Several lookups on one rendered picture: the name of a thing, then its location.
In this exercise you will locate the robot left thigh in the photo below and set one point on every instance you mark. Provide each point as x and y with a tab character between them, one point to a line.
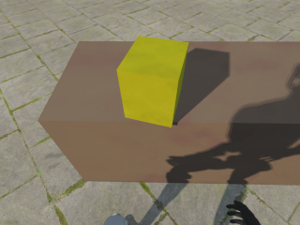
115	220

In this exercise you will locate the robot right hand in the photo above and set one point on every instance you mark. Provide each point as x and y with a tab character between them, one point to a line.
247	216

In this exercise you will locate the pedestal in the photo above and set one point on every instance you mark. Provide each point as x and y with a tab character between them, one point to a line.
237	119

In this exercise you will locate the carton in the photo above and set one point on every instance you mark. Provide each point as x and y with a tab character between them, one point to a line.
150	79

